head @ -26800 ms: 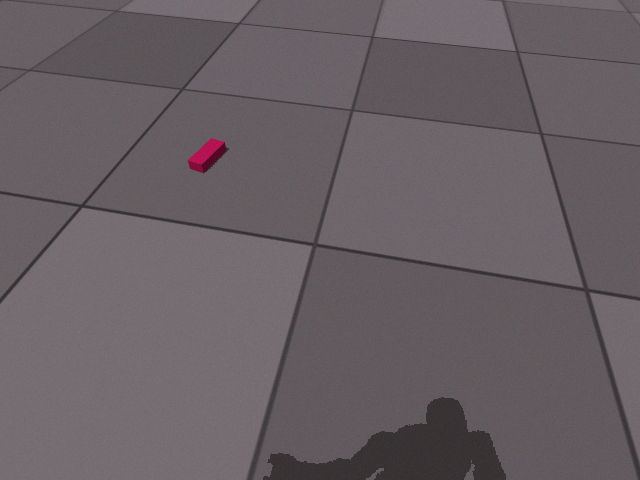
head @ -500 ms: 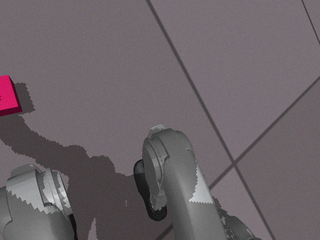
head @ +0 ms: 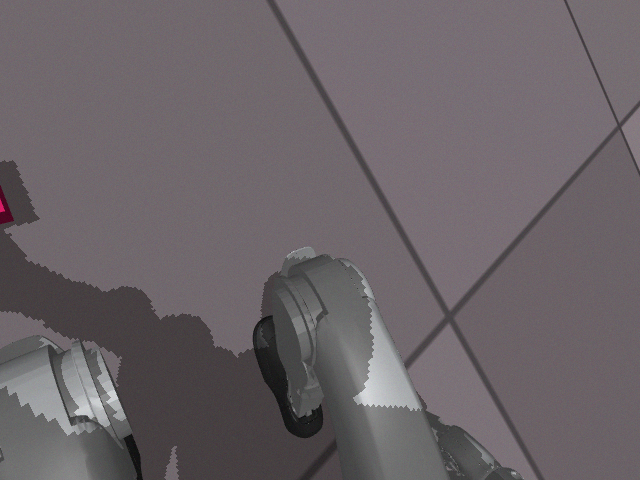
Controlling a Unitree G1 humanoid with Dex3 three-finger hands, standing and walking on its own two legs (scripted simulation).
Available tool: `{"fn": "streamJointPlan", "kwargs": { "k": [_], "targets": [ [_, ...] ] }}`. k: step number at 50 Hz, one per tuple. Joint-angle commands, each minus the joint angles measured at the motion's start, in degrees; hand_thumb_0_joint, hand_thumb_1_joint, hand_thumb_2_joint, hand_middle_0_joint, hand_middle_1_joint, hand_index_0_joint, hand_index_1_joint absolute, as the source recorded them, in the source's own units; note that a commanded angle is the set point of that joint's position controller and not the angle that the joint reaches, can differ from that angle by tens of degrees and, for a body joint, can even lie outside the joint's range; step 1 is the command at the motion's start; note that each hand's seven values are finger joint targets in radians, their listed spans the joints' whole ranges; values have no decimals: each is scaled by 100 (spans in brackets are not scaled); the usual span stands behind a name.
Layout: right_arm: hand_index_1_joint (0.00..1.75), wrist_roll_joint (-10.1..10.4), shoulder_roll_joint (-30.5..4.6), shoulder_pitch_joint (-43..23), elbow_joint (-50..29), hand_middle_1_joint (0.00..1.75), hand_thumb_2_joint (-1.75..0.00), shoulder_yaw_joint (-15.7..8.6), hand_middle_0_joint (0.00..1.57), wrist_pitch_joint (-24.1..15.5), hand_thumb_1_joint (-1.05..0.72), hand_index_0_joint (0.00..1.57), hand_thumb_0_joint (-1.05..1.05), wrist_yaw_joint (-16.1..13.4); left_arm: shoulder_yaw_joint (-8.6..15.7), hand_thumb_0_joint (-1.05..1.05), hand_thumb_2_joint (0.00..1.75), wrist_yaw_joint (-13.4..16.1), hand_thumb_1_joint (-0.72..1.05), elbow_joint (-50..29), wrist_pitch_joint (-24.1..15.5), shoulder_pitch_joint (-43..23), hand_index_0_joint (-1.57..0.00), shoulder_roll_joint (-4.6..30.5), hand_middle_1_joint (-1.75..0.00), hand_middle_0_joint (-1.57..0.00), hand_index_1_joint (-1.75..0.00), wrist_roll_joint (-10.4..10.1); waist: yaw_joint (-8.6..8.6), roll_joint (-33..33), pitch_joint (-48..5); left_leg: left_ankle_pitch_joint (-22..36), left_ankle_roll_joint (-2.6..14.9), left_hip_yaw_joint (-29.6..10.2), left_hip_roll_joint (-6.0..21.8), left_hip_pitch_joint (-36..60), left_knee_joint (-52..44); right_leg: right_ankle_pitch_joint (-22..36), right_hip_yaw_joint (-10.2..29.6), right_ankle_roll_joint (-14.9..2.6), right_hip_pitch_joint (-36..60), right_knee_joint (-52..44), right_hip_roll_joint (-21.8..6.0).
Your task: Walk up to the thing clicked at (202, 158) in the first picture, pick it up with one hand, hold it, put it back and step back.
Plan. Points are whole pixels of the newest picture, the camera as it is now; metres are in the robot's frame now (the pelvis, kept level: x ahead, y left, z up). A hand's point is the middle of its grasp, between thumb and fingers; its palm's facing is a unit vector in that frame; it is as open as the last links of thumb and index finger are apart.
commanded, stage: open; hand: left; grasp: from above
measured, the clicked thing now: out of the picture +0.47 +0.31 -0.28
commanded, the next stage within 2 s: withdraw in 0.76 s
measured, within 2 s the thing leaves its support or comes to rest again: neither
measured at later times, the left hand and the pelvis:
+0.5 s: hand out of the picture +0.46 +0.32 -0.24, palm faces -0.47 -0.14 -0.87, open 13.8 cm; pelvis +0.00 +0.00 +0.00, yaw +0 degrees
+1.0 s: hand out of the picture +0.46 +0.32 -0.23, palm faces -0.44 -0.13 -0.89, open 14.1 cm; pelvis +0.00 +0.00 +0.00, yaw +0 degrees
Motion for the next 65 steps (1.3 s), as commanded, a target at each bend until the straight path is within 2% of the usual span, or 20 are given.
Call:
{"fn": "streamJointPlan", "kwargs": {
  "k": [1, 6, 8, 9, 10, 12, 13, 14, 17, 21, 28, 36, 38, 46, 51, 53, 57, 61, 63, 65],
  "targets": [
    [30, 64, -1900, 1135, 61, 30, -90, -540, 20, -12, -89, 20, 0, -32, 178, 0, 82, 268, -4, -1006, 38, -1763, -47, 1521, -77, -46, -76, -96, -217, 3144, -4093, 1551, 31, 570, 158, 3256, -1618, 1595, -915, -549, 2051, -942, 146],
    [30, 21, -1897, 1159, 96, 30, -90, -515, 20, -16, -89, 20, 0, -15, 223, 0, 87, 241, -25, -729, 42, -1678, -30, 1465, -85, -29, -84, -113, -371, 2995, -3753, 1400, 59, 593, 156, 3006, -1572, 1499, -922, -533, 2011, -1007, 150],
    [30, 21, -1891, 1142, 27, 30, -90, -498, 20, -7, -89, 20, 0, -17, 158, 0, 88, 200, -31, -685, 37, -1583, -25, 1371, -89, -24, -88, -112, -348, 3058, -3787, 1446, 22, 541, 156, 3133, -1658, 1515, -960, -544, 1948, -956, 124],
    [30, 50, -1841, 1046, 29, 30, -90, -497, 20, -10, -89, 20, 0, -17, -51, 0, 89, 162, -34, -733, 18, -1567, -22, 1165, -91, -21, -90, -156, -282, 3097, -3810, 1397, 27, 548, 165, 3150, -1668, 1469, -953, -554, 1903, -983, 151],
    [30, 22, -1843, 1102, 85, 30, -90, -485, 20, -22, -89, 20, 0, -1, -74, 0, 91, 137, -37, -630, 8, -1632, -19, 1138, -92, -19, -91, -174, -396, 3002, -3683, 1333, 40, 537, 164, 3036, -1618, 1472, -965, -534, 1894, -1000, 145],
    [30, 50, -1935, 1234, 51, 30, -90, -528, 20, -2, -89, 20, 0, -22, 100, 0, 95, 108, -42, -686, 16, -1449, -15, 1391, -95, -15, -95, -158, -324, 2968, -3828, 1468, 49, 566, 151, 3089, -1611, 1562, -933, -521, 2111, -1035, 147],
    [30, 48, -1841, 1145, 49, 30, -90, -492, 20, -16, -89, 20, 0, -2, -97, 0, 95, 51, -46, -573, 23, -1506, -12, 1139, -95, -12, -95, -188, -347, 2904, -3737, 1401, 71, 599, 150, 2980, -1542, 1521, -912, -523, 2033, -1032, 159],
    [30, -12, -1916, 1310, 136, 30, -90, -502, 20, 13, -89, 20, 0, 2, 178, 0, 98, 67, -48, -553, 27, -1359, -11, 1453, -96, -11, -96, -164, -398, 2869, -3763, 1574, 69, 586, 155, 3011, -1566, 1658, -942, -497, 2221, -1071, 145],
    [30, 42, -1918, 1194, 37, 30, -90, -499, 20, 24, -89, 20, 0, -23, 67, 0, 102, -8, -54, -605, 2, -1321, -6, 1350, -99, -7, -101, -202, -329, 2858, -3684, 1485, 57, 572, 153, 3015, -1561, 1534, -934, -539, 2096, -1081, 152],
    [30, 49, -1965, 1291, 0, 30, -90, -490, 20, 55, -89, 20, 0, -32, 216, 0, 104, -23, -55, -794, -39, -1313, -5, 1574, -99, -7, -101, -231, -296, 2879, -3836, 1626, 48, 569, 147, 3065, -1598, 1629, -944, -531, 2253, -1081, 140],
    [30, 25, -1936, 1205, -25, 30, -90, -465, 20, 95, -89, 20, 0, -77, 189, 0, 104, 32, -55, -869, -134, -1449, -4, 1600, -99, -6, -101, -175, -279, 2877, -3803, 1304, 64, 574, 154, 2967, -1608, 1391, -949, -535, 2158, -1119, 166],
    [30, 3, -1913, 1239, 20, 30, -90, -485, 20, 81, -88, 20, 0, -69, 124, 0, 102, 71, -53, -790, -86, -1396, -4, 1504, -99, -5, -101, -83, -301, 3034, -3736, 1424, 25, 557, 165, 3104, -1639, 1474, -955, -541, 2050, -1057, 161],
    [30, 17, -1829, 1122, 21, 30, -90, -445, 20, 76, -88, 20, 0, -70, -74, 0, 101, 86, -53, -914, -103, -1557, -4, 1302, -100, -5, -101, -162, -253, 3137, -3885, 1430, 17, 538, 164, 3141, -1668, 1505, -960, -562, 2028, -1033, 166],
    [30, 10, -1905, 1175, -26, 30, -90, -470, 20, 84, -90, 20, 0, -52, 57, 0, 99, 96, -53, -816, 8, -1467, -8, 1346, -104, -6, -102, -205, -278, 3104, -3796, 1600, 3, 529, 155, 3155, -1685, 1615, -961, -559, 2032, -1024, 124],
    [30, 40, -1853, 1246, -21, 30, -90, -585, 20, 24, -90, 20, 0, 6, 219, 0, 100, 172, -54, -1337, 137, -1653, -7, 1456, -103, -6, -102, -219, -143, 3337, -4256, 1699, -3, 625, 145, 3385, -1645, 1715, -921, -556, 2008, -1001, 115],
    [30, 90, -1774, 1239, 28, 30, -90, -685, 20, 29, -90, 20, 0, 38, 270, 0, 100, 144, -54, -1809, 230, -1545, -7, 1367, -103, -6, -102, -331, 77, 3689, -4625, 1795, -42, 669, 127, 3613, -1802, 1764, -878, -596, 2052, -993, 100],
    [30, 312, -1634, 1255, 20, 30, -90, -1006, 20, 183, -90, 20, 0, 120, 314, 0, 102, -210, -56, -2679, 549, -1167, -6, 1146, -104, -6, -104, -520, 466, 3913, -5272, 1986, -23, 858, 83, 3732, -1964, 1859, -707, -649, 2057, -1063, 69],
    [30, 524, -1529, 1449, 37, 30, -90, -1250, 20, 465, -90, 20, 0, 116, 137, 0, 103, -842, -55, -3101, 829, -1303, -6, 757, -104, -6, -105, -768, 421, 3247, -5282, 1731, 97, 937, 42, 3441, -2188, 1714, -553, -620, 2197, -1422, 49],
    [30, 616, -1465, 1488, 41, 30, -90, -1333, 20, 643, -90, 20, 0, 62, 3, 0, 104, -1185, -55, -3130, 903, -1260, -6, 567, -104, -7, -105, -879, 510, 2967, -5199, 1468, 118, 962, 15, 3322, -2398, 1487, -474, -635, 2292, -1572, 27],
    [30, 678, -1450, 1607, 55, 30, -90, -1415, 20, 787, -90, 20, 0, -19, -251, 0, 104, -1611, -55, -3180, 916, -1318, -6, 129, -104, -7, -105, -996, 369, 2649, -4912, 1280, 128, 924, -9, 3305, -2527, 1279, -452, -652, 2209, -1780, -4]
  ]
}}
